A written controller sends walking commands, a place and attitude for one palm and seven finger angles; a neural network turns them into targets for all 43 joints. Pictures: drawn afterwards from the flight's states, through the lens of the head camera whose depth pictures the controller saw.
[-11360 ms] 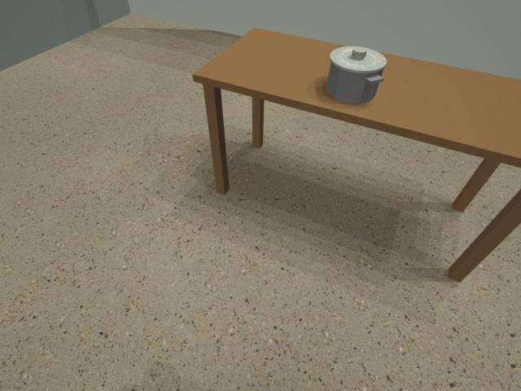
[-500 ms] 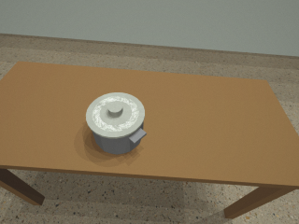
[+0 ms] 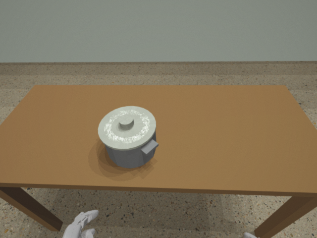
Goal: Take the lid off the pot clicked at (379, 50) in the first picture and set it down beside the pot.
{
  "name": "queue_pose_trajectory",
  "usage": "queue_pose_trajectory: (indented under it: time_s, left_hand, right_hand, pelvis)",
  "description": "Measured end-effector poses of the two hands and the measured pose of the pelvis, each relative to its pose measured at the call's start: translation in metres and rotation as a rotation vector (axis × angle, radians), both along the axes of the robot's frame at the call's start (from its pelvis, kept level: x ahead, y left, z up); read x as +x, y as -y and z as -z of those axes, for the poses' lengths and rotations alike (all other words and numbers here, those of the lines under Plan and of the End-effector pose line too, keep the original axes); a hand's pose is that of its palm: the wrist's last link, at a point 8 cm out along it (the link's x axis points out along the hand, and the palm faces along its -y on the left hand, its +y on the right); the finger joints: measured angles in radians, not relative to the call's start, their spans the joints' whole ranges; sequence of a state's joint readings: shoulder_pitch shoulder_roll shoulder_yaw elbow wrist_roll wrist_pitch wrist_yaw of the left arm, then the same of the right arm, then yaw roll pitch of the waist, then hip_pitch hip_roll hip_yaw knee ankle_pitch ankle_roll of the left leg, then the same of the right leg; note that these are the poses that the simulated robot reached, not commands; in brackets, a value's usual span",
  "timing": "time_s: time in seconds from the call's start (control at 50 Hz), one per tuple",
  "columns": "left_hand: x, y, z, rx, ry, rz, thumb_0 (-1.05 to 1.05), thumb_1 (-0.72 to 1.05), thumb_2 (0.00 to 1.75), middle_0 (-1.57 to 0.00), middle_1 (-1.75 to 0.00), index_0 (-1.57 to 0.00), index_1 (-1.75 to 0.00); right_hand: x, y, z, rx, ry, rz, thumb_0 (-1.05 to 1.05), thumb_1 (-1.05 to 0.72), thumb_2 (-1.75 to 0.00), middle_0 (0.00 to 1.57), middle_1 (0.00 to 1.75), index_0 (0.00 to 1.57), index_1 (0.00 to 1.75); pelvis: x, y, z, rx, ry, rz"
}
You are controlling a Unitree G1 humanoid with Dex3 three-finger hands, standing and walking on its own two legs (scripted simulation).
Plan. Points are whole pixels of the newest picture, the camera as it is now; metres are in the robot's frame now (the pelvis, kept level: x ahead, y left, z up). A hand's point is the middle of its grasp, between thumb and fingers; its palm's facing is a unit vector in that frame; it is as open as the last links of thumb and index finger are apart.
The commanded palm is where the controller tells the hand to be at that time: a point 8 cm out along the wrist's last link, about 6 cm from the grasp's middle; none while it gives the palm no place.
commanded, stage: lift the closed hand beside the body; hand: left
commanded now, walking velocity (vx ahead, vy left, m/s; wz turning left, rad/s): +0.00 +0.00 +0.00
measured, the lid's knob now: (126, 121) +0.45 +0.12 +0.05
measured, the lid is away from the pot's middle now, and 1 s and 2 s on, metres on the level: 0.00 0.00 0.00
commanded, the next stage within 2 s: raise the hand higher, near the body in 0.40 s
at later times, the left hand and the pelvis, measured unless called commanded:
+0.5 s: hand out of the picture +0.10 +0.19 -0.06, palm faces +0.20 -0.92 -0.34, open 3.1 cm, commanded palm +0.06 +0.23 -0.02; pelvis -0.02 -0.04 +0.00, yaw +1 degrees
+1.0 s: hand (70, 229) +0.15 +0.20 +0.03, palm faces +0.25 -0.88 -0.40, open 3.1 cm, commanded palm +0.10 +0.24 +0.07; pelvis +0.01 -0.03 +0.00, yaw +0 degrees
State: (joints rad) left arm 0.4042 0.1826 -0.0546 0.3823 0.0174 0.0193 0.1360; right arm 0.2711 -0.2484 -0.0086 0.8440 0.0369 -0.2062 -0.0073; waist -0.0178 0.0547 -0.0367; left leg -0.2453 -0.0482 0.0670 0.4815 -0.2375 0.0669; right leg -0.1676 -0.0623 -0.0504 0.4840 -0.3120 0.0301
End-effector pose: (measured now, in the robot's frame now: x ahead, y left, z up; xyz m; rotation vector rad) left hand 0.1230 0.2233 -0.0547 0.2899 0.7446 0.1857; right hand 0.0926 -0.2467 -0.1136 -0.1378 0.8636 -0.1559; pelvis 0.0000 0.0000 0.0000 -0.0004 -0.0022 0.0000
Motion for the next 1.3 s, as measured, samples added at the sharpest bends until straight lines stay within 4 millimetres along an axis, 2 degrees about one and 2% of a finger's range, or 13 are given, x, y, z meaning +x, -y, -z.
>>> queue_pose_trajectory:
  time_s: [0.06,0.14,0.2,0.28,0.38,0.5,0.62,0.78,1.02,1.3]
  left_hand:
    - [-0.001,0.016,0.002,-0.08,0.035,0.003,0.02,0.94,0.9,-0.47,-0.59,-0.46,-0.59]
    - [-0.02,0.014,-0.008,-0.109,0.113,-0.064,0.02,0.92,0.89,-0.63,-0.77,-0.63,-0.76]
    - [-0.034,0.006,-0.012,-0.08,0.134,-0.109,0.01,0.91,0.89,-0.76,-0.9,-0.75,-0.9]
    - [-0.044,0.001,-0.014,-0.044,0.104,-0.119,0.01,0.9,0.9,-0.93,-1.09,-0.92,-1.09]
    - [-0.049,-0.003,-0.027,0.008,0.111,-0.121,0.01,0.9,0.9,-1.12,-1.3,-1.12,-1.3]
    - [-0.05,-0.004,-0.027,0.03,0.085,-0.121,0.01,0.9,0.9,-1.24,-1.43,-1.24,-1.43]
    - [-0.042,-0.008,-0.047,0.059,0.152,-0.132,0.02,0.9,0.89,-1.28,-1.48,-1.28,-1.48]
    - [-0.028,-0.012,-0.073,0.088,0.237,-0.114,0.02,0.9,0.89,-1.29,-1.5,-1.29,-1.49]
    - [-0.007,-0.018,-0.114,0.144,0.365,-0.057,0.02,0.9,0.89,-1.3,-1.5,-1.29,-1.5]
    - [0.015,-0.021,-0.163,0.21,0.557,0.004,0.02,0.89,0.89,-1.3,-1.5,-1.3,-1.5]
  right_hand:
    - [0.038,0.005,-0.024,-0.005,0.129,-0.005,0.02,-0.92,-0.9,0.2,0.3,0.2,0.3]
    - [0.077,0.008,-0.062,-0.057,0.261,-0.073,0.02,-0.91,-0.9,0.2,0.3,0.2,0.31]
    - [0.076,0.014,-0.065,-0.094,0.24,-0.113,0.01,-0.91,-0.9,0.2,0.3,0.24,0.33]
    - [0.07,0.017,-0.057,-0.096,0.21,-0.127,0.01,-0.9,-0.9,0.2,0.3,0.24,0.33]
    - [0.057,0.015,-0.04,-0.06,0.161,-0.107,0.01,-0.9,-0.9,0.2,0.3,0.22,0.32]
    - [0.047,0.015,-0.026,-0.036,0.104,-0.095,0.01,-0.9,-0.9,0.2,0.3,0.21,0.31]
    - [0.053,0.019,-0.025,-0.04,0.11,-0.078,0.01,-0.9,-0.9,0.2,0.3,0.21,0.31]
    - [0.082,0.02,-0.038,-0.056,0.178,-0.078,0.01,-0.9,-0.9,0.2,0.3,0.21,0.31]
    - [0.087,0.009,-0.036,-0.039,0.153,-0.073,0.01,-0.9,-0.9,0.2,0.3,0.2,0.31]
    - [0.088,0.001,-0.035,-0.023,0.149,-0.082,0.01,-0.9,-0.9,0.2,0.3,0.18,0.29]
  pelvis:
    - [-0.006,0.008,0.001,0.005,-0.004,0.016]
    - [-0.011,0.021,0.0,0.003,0.015,0.007]
    - [-0.015,0.028,0.0,-0.005,0.02,-0.012]
    - [-0.021,0.033,0.001,-0.011,0.022,-0.022]
    - [-0.02,0.038,0.0,-0.008,0.015,-0.019]
    - [-0.016,0.043,0.001,-0.006,0.014,-0.016]
    - [-0.008,0.044,0.0,-0.002,0.02,-0.013]
    - [0.002,0.041,-0.003,-0.001,0.03,-0.009]
    - [0.012,0.033,-0.005,0.001,0.039,-0.003]
    - [0.012,0.028,-0.006,0.0,0.049,0.002]
